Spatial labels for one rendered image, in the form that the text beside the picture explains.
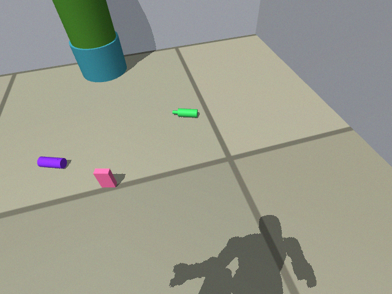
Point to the potted plant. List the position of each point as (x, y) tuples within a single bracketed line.
[(92, 38)]

